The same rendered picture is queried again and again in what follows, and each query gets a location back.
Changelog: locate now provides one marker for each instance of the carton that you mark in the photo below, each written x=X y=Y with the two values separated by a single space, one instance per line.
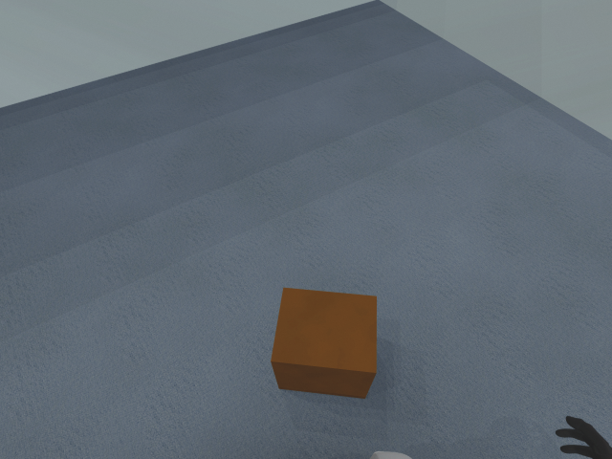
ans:
x=326 y=342

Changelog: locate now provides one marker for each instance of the robot right hand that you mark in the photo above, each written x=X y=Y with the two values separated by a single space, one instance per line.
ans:
x=598 y=447

